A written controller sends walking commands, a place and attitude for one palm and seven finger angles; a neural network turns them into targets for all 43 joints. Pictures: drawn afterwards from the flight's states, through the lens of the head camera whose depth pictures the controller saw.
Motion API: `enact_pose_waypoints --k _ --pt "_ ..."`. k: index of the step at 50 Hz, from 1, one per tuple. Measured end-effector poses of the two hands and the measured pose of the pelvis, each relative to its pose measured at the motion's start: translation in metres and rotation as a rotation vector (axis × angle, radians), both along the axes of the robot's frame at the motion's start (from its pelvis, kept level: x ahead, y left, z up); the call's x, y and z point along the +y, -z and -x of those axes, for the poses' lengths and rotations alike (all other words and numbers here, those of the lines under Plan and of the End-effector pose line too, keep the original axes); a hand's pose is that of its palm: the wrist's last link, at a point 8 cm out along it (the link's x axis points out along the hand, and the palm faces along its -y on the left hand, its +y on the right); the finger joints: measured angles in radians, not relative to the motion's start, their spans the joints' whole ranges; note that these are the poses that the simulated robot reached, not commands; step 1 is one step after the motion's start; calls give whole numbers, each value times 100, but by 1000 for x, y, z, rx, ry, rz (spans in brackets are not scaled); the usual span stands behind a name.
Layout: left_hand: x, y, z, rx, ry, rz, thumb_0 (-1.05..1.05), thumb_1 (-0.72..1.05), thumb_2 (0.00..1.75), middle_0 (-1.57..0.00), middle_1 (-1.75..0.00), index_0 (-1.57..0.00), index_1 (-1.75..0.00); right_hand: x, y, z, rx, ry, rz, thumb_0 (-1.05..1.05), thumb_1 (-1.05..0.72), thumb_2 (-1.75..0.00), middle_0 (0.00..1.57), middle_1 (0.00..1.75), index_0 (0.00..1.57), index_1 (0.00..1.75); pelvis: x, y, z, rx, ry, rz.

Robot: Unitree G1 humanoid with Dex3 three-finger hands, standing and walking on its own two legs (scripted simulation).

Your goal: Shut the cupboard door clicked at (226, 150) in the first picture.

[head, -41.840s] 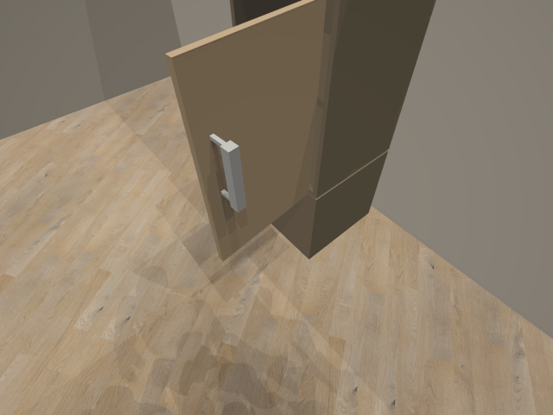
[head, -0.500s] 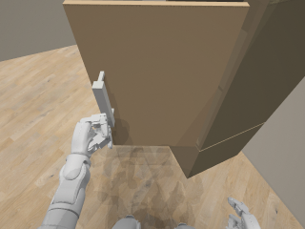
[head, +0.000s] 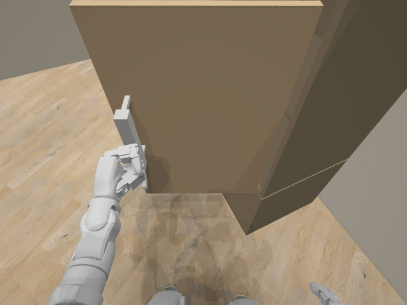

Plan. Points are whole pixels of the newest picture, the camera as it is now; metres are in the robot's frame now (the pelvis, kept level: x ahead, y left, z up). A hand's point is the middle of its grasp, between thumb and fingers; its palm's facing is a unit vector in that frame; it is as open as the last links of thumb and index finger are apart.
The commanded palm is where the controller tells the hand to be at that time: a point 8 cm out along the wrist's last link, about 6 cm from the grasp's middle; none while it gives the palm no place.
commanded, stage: bring the fist close to the handle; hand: left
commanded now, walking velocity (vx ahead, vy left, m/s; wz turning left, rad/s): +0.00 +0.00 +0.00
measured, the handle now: (134, 135) +0.45 +0.17 +0.06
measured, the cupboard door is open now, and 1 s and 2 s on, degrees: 65 51 42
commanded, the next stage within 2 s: push the door shut along its arc in 0.02 s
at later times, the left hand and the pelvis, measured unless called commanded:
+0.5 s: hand (146, 158) +0.39 +0.13 +0.06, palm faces -0.08 -1.00 -0.03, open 3.1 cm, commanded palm +0.38 +0.18 +0.06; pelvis -0.01 +0.00 -0.01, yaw +1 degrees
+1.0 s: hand (153, 136) +0.45 +0.13 +0.06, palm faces -0.20 -0.98 -0.04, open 3.1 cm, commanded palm +0.45 +0.15 +0.06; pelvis -0.03 +0.01 -0.03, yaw +1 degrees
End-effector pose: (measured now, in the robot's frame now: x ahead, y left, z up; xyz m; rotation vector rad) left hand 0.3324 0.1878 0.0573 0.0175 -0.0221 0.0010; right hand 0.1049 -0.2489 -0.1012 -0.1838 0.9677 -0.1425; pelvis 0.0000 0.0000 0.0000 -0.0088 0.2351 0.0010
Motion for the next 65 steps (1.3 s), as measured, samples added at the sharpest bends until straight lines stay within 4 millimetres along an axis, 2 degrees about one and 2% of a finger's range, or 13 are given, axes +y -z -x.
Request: enact_pose_waypoints --k 10,17,40,47,65 --pt "-3 -1 -4 -2 14 -1 2 90 90 -130 -150 -131 -150 2 -3 -16 -56 -19 5 1 -91 -90 20 30 20 30 -1 2 5 -3 -9 3" --pt "-7 -2 -24 10 55 -15 1 90 90 -130 -150 -131 -150 4 -1 -13 -53 -23 3 1 -91 -90 20 30 20 30 -2 4 9 3 -14 5" --pt "3 -4 -77 34 142 -21 1 90 90 -132 -150 -133 -150 -10 21 74 168 47 53 1 -91 -90 20 30 20 30 4 16 24 55 -26 24" --pt "-1 -3 -99 40 182 -23 1 90 90 -131 -150 -133 -150 -10 24 91 203 61 72 1 -91 -90 20 30 20 30 8 23 28 89 -27 33" --pt "-31 -5 -146 52 286 -23 2 90 90 -130 -150 -130 -150 1 30 122 281 121 53 0 -91 -90 20 30 20 30 14 31 22 149 -4 40"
